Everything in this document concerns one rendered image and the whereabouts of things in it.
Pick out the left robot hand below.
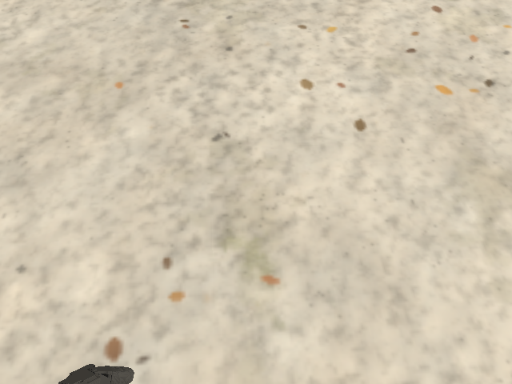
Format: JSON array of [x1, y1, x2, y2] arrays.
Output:
[[58, 364, 134, 384]]

